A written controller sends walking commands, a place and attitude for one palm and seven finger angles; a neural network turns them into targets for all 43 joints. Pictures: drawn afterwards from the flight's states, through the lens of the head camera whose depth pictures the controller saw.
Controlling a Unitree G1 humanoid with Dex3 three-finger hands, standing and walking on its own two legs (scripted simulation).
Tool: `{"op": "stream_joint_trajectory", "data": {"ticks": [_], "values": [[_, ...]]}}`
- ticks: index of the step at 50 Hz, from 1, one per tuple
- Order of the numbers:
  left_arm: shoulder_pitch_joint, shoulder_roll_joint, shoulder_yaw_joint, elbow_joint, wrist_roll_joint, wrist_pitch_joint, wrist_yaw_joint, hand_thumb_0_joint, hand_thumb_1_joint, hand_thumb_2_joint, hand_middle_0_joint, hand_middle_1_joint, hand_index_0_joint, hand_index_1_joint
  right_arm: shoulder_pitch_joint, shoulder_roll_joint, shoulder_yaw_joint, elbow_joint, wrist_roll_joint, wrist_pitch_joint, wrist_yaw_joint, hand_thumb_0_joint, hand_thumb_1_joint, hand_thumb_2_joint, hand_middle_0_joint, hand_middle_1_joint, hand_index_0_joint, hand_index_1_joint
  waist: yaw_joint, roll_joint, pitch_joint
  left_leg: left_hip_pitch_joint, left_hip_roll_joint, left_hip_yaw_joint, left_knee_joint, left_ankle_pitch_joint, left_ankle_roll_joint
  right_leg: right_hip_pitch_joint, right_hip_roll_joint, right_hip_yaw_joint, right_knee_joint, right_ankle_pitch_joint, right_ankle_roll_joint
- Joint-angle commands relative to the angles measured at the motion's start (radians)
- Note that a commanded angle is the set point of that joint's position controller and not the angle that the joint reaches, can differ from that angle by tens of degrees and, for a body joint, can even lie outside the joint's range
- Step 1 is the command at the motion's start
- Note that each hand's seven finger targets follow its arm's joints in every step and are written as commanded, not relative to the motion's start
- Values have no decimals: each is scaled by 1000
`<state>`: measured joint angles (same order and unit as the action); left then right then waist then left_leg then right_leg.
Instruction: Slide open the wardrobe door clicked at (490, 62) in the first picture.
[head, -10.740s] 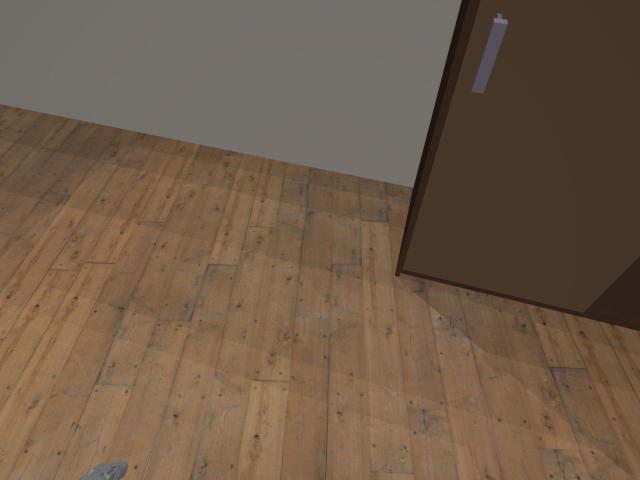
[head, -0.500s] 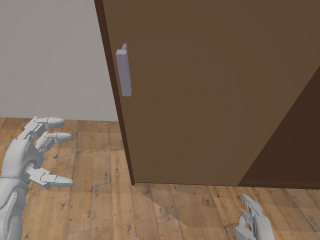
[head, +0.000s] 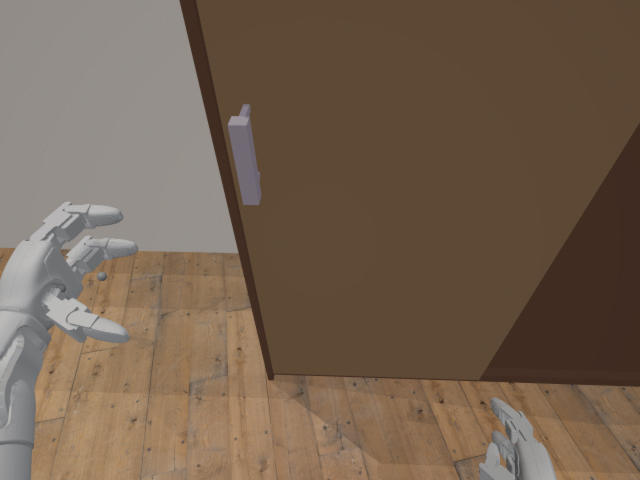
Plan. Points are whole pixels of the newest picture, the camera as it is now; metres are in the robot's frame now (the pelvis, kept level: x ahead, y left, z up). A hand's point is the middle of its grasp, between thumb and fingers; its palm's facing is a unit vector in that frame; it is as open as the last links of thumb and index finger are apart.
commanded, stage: raise the hand with hooked fingers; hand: left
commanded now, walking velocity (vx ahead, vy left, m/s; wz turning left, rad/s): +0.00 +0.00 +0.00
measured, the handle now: (248, 155) +0.56 +0.18 +0.13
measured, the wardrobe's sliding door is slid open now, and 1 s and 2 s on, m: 0.00 0.00 0.00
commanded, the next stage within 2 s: move the hooked fingers beside the handle in 0.32 s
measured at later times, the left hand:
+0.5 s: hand (118, 267) +0.29 +0.26 +0.15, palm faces +0.09 -1.00 -0.03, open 14.0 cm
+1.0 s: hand (154, 226) +0.36 +0.25 +0.15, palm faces +0.06 -1.00 -0.01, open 14.0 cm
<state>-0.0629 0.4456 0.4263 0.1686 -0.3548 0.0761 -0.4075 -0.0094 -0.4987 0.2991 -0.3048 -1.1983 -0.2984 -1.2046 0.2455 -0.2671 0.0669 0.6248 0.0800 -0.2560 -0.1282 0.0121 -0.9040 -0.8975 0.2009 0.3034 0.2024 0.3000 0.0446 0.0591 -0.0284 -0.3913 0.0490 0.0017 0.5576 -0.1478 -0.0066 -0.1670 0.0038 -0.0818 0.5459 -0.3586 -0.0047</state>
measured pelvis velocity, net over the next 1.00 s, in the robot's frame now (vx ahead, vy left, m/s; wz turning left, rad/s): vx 0.01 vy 0.00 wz -0.02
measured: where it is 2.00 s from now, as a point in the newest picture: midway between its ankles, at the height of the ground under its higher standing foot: outside the picture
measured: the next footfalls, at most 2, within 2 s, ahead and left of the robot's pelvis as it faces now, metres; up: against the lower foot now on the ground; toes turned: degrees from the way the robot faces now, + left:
none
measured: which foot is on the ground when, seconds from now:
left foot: down 0.00-1.00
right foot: down 0.00-1.00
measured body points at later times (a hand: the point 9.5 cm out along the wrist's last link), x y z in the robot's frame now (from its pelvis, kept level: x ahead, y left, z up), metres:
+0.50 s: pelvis +0.01 -0.01 +0.00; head +0.00 -0.02 +0.45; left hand +0.28 +0.32 +0.15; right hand +0.19 -0.24 -0.07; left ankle +0.09 +0.12 -0.73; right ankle -0.04 -0.11 -0.73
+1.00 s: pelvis +0.01 +0.00 +0.00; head +0.01 -0.01 +0.45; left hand +0.35 +0.31 +0.15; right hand +0.15 -0.25 -0.09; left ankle +0.09 +0.12 -0.73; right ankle -0.04 -0.11 -0.73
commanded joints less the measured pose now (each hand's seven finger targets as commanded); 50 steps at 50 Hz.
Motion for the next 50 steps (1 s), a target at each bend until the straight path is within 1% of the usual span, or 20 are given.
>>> {"op": "stream_joint_trajectory", "data": {"ticks": [1,4,7,9,12,13,19,22,27,29,30,32,33,37,39,43,46,47,48,50], "values": [[-260,258,105,-248,-17,-73,21,0,-500,300,-300,-1200,-300,-1200,-124,-115,-50,-174,-2,-56,-7,0,-900,-900,200,300,200,300,5,38,-159,285,-48,-29,-69,-33,34,-191,28,23,-130,126,2],[-241,275,136,-243,-24,-88,27,0,-500,300,-300,-1200,-300,-1200,-119,-114,-53,-167,-5,-54,-7,0,-900,-900,200,300,200,300,8,-1,-179,283,-50,-18,-55,16,40,-166,24,33,-126,197,8],[-265,254,117,-245,-20,-89,22,0,-500,300,-300,-1200,-300,-1200,-120,-109,-52,-165,-3,-50,-7,0,-900,-900,200,300,200,300,4,61,-170,296,-52,-13,-53,26,37,-175,24,33,-121,216,6],[-247,249,112,-212,-23,-80,18,0,-500,300,-300,-1200,-300,-1200,-118,-112,-55,-161,-2,-46,-9,0,-900,-900,200,300,200,300,-1,8,-162,282,-52,-9,-43,34,41,-173,22,39,-122,240,13],[-265,235,90,-211,-18,-67,9,0,-500,300,-300,-1200,-300,-1200,-121,-111,-55,-166,0,-37,-12,0,-900,-900,200,300,200,300,-3,39,-154,286,-52,-11,-46,23,38,-189,22,36,-122,225,12],[-250,236,91,-203,-22,-65,10,0,-500,300,-300,-1200,-300,-1200,-119,-112,-55,-166,1,-37,-12,0,-900,-900,200,300,200,300,-3,0,-155,277,-51,-8,-38,32,41,-180,22,39,-123,237,17],[-249,265,130,-232,-26,-80,14,0,-500,300,-300,-1200,-300,-1200,-124,-110,-59,-172,-2,-28,-9,0,-900,-900,200,300,200,300,4,11,-202,291,-52,-4,-27,76,41,-159,19,43,-103,301,17],[-237,261,135,-183,-27,-75,11,0,-500,300,-300,-1200,-300,-1200,-117,-112,-59,-166,-1,-20,-9,0,-900,-900,200,300,200,300,3,-2,-177,279,-51,-4,-32,68,38,-171,22,36,-101,297,16],[-390,226,63,-161,-7,-73,12,0,-500,300,-300,-1200,-300,-1200,-114,-111,-58,-160,1,-13,-17,0,-900,-900,200,300,200,300,-25,56,-159,289,-52,-11,-33,26,37,-216,24,36,-108,228,10],[-444,228,49,-120,-1,-78,20,0,-500,300,-300,-1200,-300,-1200,-109,-118,-59,-150,0,-13,-23,0,-900,-900,200,300,200,300,-35,-5,-155,273,-50,-16,-29,4,41,-226,22,39,-113,203,13],[-463,222,37,-106,4,-79,23,0,-500,300,-300,-1200,-300,-1200,-109,-117,-58,-146,0,-12,-24,0,-900,-900,200,300,200,300,-36,21,-155,278,-50,-17,-31,-8,40,-235,21,41,-113,184,10],[-483,243,47,-60,15,-81,28,0,-500,300,-300,-1200,-300,-1200,-104,-121,-59,-141,-1,-5,-26,0,-900,-900,200,300,200,300,-33,24,-165,274,-49,-20,-32,-16,38,-235,20,42,-113,166,7],[-502,246,42,-47,14,-86,32,0,-500,300,-300,-1200,-300,-1200,-96,-121,-58,-138,-4,-2,-26,0,-900,-900,200,300,200,300,-35,-14,-175,263,-50,-17,-23,-7,43,-221,17,46,-113,181,10],[-547,303,88,23,36,-96,45,0,-500,300,-300,-1200,-300,-1200,-91,-124,-60,-135,-8,15,-20,0,-900,-900,200,300,200,300,-23,14,-215,254,-48,-17,-23,14,37,-200,16,45,-96,205,5],[-581,276,56,10,40,-109,48,0,-500,300,-300,-1200,-300,-1200,-90,-118,-59,-142,-6,17,-14,0,-900,-900,200,300,200,300,-30,50,-227,266,-47,-13,-17,23,39,-204,18,46,-93,214,3],[-557,276,63,63,39,-119,52,0,-500,300,-300,-1200,-300,-1200,-67,-126,-68,-142,-8,27,-6,0,-900,-900,200,300,200,300,-27,-14,-239,253,-44,-11,-8,45,43,-195,25,41,-83,244,5],[-592,264,51,54,47,-117,57,0,-500,300,-300,-1200,-300,-1200,-64,-125,-71,-145,-6,36,0,0,-900,-900,200,300,200,300,-28,38,-240,263,-42,-13,-14,42,38,-211,26,36,-76,235,0],[-590,268,54,61,52,-114,62,0,-500,300,-300,-1200,-300,-1200,-59,-129,-72,-145,-8,39,1,0,-900,-900,200,300,200,300,-28,40,-245,264,-42,-16,-16,41,37,-212,27,35,-75,230,-1],[-582,278,61,73,53,-116,68,0,-500,300,-300,-1200,-300,-1200,-51,-130,-74,-143,-7,41,1,0,-900,-900,200,300,200,300,-29,-5,-245,256,-40,-13,-10,47,43,-204,30,34,-76,235,1],[-608,244,33,52,55,-117,75,0,-500,300,-300,-1200,-300,-1200,-52,-128,-76,-146,-6,44,3,0,-900,-900,200,300,200,300,-34,24,-249,267,-41,-12,-13,40,41,-219,29,35,-73,228,0]]}}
